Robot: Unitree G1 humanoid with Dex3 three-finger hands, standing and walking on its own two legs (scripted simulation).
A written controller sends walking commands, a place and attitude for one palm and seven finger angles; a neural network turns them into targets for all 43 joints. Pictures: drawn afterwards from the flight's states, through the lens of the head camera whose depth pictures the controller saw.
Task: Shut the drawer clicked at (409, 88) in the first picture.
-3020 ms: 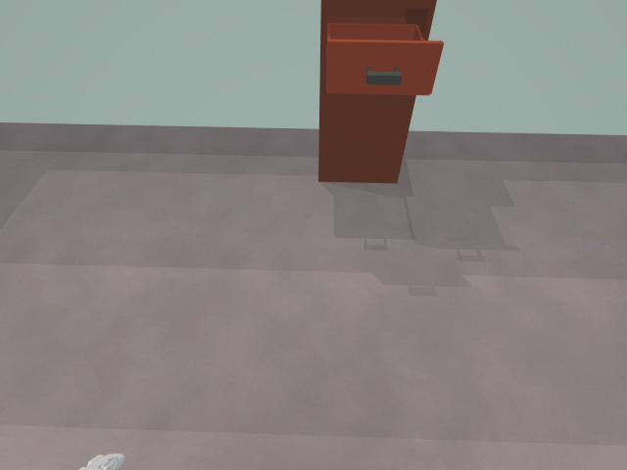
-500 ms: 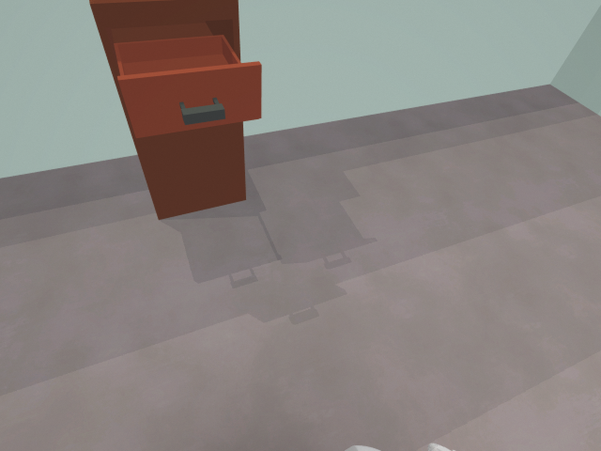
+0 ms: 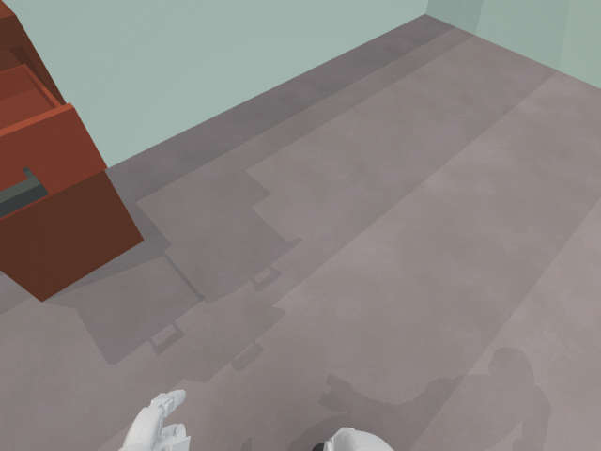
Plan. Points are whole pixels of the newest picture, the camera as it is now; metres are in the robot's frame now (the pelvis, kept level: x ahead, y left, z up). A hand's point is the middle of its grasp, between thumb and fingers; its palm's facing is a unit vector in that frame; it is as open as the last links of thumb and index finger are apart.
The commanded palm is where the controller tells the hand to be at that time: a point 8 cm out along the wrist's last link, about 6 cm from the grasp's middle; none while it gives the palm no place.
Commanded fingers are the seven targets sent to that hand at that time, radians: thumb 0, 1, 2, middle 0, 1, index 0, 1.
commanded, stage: walk to a spot facing it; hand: left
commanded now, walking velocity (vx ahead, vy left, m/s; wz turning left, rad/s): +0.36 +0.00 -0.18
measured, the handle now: (8, 191) +0.55 +0.53 -0.04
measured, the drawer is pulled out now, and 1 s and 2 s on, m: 0.29 0.29 0.29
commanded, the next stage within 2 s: turn to face it in 0.24 s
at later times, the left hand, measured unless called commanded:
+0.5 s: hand (145, 433) +0.17 +0.23 -0.17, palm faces -0.02 -0.99 -0.16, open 7.4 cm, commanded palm none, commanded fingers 0.00 0.90 0.90 -0.20 -0.30 -0.20 -0.30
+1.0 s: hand (177, 337) +0.30 +0.20 -0.12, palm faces +0.21 -0.94 -0.27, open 7.4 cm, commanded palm none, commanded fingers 0.00 0.90 0.90 -0.20 -0.30 -0.20 -0.30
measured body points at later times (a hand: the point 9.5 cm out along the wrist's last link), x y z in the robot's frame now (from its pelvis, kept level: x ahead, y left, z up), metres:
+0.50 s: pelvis +0.19 +0.05 +0.02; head +0.20 +0.08 +0.47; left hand +0.18 +0.28 -0.15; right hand +0.28 -0.20 -0.10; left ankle +0.24 +0.13 -0.72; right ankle +0.10 -0.06 -0.64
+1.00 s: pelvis +0.22 -0.01 +0.02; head +0.24 -0.03 +0.47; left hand +0.29 +0.24 -0.10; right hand +0.29 -0.26 -0.14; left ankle +0.20 +0.12 -0.63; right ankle +0.25 -0.10 -0.72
